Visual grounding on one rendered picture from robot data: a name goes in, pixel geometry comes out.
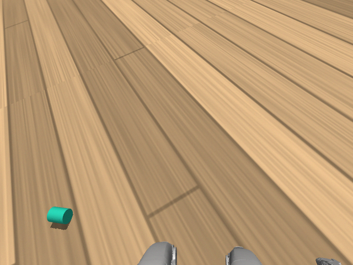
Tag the can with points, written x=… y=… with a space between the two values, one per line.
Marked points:
x=60 y=215

